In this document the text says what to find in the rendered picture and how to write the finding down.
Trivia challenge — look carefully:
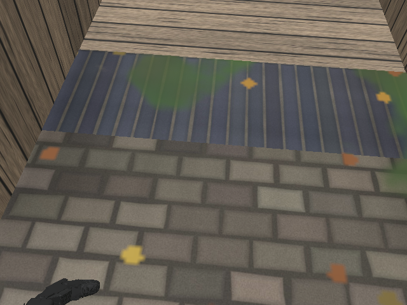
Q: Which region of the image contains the robot left hand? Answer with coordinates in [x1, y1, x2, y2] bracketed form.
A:
[24, 278, 100, 305]

